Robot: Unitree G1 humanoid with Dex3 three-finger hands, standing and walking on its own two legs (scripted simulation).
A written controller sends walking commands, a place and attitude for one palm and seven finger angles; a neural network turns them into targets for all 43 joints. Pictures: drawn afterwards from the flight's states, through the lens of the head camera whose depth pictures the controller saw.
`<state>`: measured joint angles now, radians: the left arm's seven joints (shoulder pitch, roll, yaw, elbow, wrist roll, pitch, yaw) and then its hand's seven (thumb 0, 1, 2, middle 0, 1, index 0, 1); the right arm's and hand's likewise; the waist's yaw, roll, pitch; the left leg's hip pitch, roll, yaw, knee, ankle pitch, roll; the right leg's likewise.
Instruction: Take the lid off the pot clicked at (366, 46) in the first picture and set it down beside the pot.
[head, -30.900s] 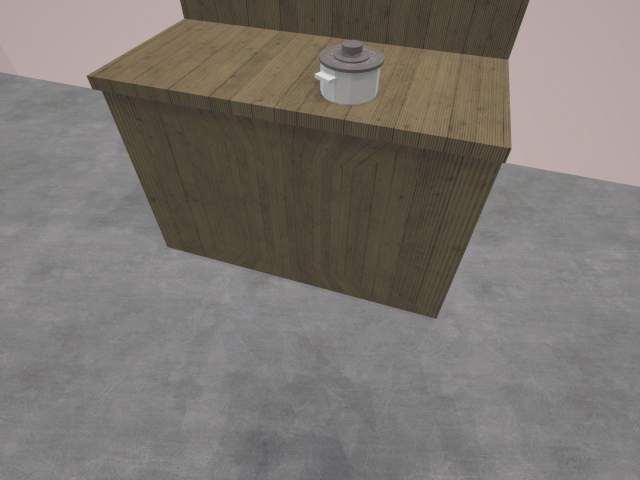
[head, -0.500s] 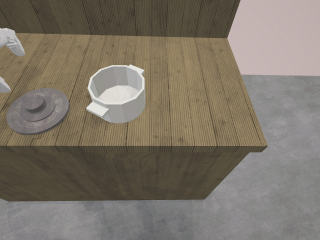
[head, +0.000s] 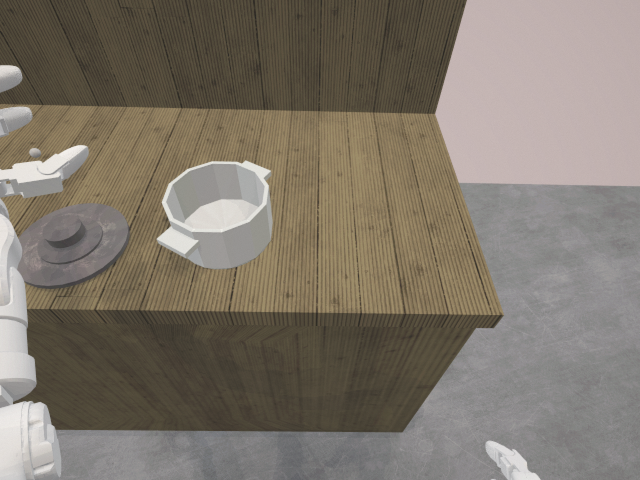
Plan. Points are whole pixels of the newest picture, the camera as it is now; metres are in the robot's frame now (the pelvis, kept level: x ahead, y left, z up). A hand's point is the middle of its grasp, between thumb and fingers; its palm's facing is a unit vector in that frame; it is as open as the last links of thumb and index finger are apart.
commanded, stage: draw the hand back to the body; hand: left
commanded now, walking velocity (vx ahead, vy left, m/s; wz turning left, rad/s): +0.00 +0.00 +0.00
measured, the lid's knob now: (64, 231) +0.45 +0.40 +0.03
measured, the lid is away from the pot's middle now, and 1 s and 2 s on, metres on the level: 0.23 0.23 0.23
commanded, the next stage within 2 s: step back with the hand held close in 1.42 s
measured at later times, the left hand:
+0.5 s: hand (19, 225) +0.30 +0.29 +0.21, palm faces +0.56 -0.79 -0.26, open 8.3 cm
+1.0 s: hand out of the picture +0.20 +0.26 +0.20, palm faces +0.50 -0.83 -0.27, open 7.4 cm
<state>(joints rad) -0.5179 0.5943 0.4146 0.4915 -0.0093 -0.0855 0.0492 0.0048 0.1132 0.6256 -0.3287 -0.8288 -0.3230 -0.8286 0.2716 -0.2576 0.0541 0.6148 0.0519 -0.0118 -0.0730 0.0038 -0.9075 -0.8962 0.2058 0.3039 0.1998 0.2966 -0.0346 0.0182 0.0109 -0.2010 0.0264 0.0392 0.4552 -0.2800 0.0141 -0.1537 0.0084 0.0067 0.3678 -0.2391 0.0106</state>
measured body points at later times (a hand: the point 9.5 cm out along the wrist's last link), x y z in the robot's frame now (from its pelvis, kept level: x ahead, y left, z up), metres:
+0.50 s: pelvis +0.00 -0.03 +0.00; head +0.00 -0.05 +0.45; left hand +0.26 +0.32 +0.23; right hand +0.19 -0.26 -0.09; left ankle -0.03 +0.11 -0.74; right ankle -0.03 -0.13 -0.74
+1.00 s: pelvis -0.03 -0.02 +0.00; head -0.05 -0.03 +0.45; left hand +0.17 +0.30 +0.22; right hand +0.16 -0.24 -0.08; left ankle -0.03 +0.11 -0.74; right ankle -0.03 -0.13 -0.74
